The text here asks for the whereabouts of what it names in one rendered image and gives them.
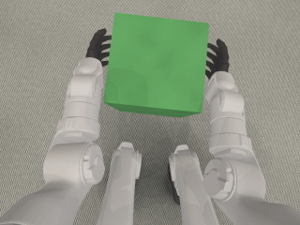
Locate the carton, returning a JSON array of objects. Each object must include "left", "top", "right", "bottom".
[{"left": 103, "top": 12, "right": 209, "bottom": 118}]

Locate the left robot forearm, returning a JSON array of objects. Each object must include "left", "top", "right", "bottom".
[{"left": 43, "top": 57, "right": 104, "bottom": 178}]

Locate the right robot forearm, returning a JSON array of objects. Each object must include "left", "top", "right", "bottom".
[{"left": 204, "top": 71, "right": 261, "bottom": 171}]

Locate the right robot upper arm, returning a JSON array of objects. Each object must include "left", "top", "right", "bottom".
[{"left": 202, "top": 156, "right": 300, "bottom": 225}]

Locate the robot right shin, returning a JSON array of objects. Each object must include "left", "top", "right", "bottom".
[{"left": 173, "top": 144, "right": 200, "bottom": 196}]

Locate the left robot upper arm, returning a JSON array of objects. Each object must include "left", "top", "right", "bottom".
[{"left": 0, "top": 142, "right": 105, "bottom": 225}]

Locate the right robot hand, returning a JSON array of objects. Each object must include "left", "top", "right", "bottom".
[{"left": 205, "top": 38, "right": 230, "bottom": 81}]

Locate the left robot thigh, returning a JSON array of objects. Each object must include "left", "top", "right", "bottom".
[{"left": 97, "top": 146, "right": 142, "bottom": 225}]

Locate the left robot hand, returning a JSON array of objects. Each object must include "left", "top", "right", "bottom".
[{"left": 85, "top": 28, "right": 112, "bottom": 67}]

